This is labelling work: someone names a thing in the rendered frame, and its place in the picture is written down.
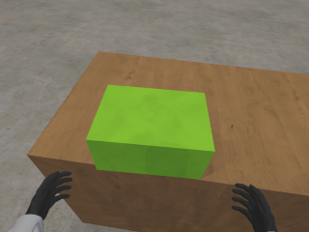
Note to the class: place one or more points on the carton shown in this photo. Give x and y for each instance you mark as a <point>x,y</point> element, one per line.
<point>152,131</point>

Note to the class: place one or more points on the left robot forearm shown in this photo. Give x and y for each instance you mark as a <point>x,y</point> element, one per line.
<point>28,223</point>

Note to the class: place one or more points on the robot left hand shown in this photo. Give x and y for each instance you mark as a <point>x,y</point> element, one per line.
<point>45,197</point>

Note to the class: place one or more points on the pedestal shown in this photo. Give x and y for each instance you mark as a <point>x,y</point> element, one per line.
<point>260,131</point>

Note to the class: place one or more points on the robot right hand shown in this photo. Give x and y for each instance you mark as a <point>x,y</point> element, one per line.
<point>258,211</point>

